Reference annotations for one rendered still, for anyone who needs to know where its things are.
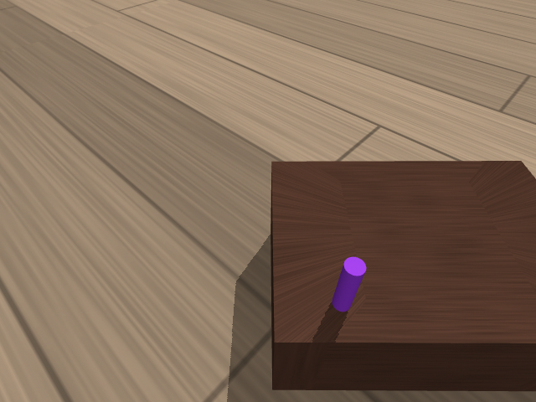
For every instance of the can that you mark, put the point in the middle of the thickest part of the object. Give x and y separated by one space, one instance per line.
348 283

